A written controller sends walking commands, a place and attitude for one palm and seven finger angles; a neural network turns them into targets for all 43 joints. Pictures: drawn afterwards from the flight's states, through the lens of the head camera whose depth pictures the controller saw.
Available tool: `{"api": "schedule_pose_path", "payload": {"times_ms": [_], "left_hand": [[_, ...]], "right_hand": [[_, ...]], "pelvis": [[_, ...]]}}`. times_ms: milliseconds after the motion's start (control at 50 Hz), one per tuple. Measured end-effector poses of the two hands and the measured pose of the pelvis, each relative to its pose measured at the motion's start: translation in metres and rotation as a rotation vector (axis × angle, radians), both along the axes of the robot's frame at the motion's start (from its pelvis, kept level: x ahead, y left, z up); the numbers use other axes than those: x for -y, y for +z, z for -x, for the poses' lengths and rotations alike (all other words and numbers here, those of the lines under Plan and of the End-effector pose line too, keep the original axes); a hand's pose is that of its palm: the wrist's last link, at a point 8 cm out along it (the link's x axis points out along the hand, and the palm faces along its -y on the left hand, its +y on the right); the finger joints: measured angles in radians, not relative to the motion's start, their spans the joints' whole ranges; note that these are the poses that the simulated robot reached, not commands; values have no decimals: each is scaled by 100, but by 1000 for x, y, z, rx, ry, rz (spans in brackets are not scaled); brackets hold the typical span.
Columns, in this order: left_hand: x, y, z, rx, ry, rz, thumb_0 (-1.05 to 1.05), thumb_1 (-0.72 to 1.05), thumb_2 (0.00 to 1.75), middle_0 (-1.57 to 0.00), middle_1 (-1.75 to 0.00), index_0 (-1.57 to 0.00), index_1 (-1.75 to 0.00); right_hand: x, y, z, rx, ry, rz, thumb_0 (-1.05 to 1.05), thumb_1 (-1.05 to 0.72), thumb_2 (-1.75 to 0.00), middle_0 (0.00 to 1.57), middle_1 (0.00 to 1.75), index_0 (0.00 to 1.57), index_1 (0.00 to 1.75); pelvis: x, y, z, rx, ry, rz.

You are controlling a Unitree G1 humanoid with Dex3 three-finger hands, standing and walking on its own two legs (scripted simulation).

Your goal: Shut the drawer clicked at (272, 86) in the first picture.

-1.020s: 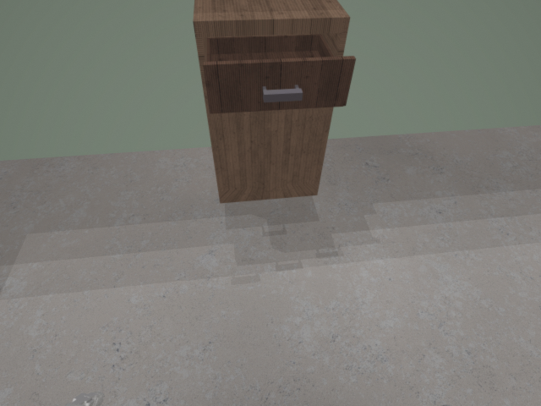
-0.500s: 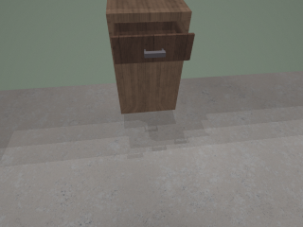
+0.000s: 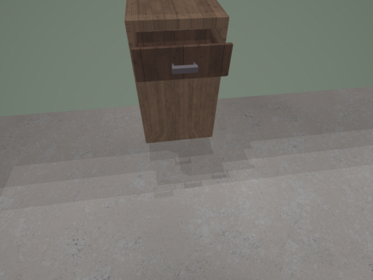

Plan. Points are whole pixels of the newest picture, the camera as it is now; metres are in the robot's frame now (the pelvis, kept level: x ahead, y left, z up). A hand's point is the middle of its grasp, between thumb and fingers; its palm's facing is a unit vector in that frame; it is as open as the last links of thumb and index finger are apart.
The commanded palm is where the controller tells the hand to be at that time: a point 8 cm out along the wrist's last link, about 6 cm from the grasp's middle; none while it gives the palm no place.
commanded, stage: look at it before walking up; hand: left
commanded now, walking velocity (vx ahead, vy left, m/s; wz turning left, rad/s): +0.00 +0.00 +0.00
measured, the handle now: (184, 66) +0.99 +0.07 -0.06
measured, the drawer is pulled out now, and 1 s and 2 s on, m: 0.18 0.18 0.18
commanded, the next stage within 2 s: walk to a spot facing it in 0.42 s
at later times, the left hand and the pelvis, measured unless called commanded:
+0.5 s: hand out of the picture +0.07 +0.24 -0.16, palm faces -0.02 -0.95 -0.32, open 7.4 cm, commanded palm none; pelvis +0.00 +0.00 +0.00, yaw +0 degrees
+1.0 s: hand out of the picture +0.04 +0.17 -0.17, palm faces -0.14 -0.96 -0.25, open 7.3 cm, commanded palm none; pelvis -0.02 -0.02 -0.02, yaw -13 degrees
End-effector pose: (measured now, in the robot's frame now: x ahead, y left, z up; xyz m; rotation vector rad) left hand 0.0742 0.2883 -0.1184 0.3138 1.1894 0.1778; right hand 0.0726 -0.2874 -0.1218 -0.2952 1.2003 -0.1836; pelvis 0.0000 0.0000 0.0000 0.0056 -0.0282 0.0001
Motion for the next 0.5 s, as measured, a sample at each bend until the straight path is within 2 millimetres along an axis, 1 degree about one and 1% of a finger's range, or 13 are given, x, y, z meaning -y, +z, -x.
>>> {"api": "schedule_pose_path", "payload": {"times_ms": [180, 500], "left_hand": [[1, 0, -2, 3, 2, 3, 0, 91, 90, -20, -30, -20, -30], [-1, -4, 12, -36, 16, 9, 0, 91, 90, -20, -30, -20, -30]], "right_hand": [[1, 2, -4, 5, 2, 6, 0, -91, -90, 20, 30, 20, 30], [-2, 3, 0, -14, 1, 8, 0, -91, -90, 20, 30, 20, 30]], "pelvis": [[1, 1, -2, 1, 0, 1], [-1, 1, -3, 3, 0, 3]]}}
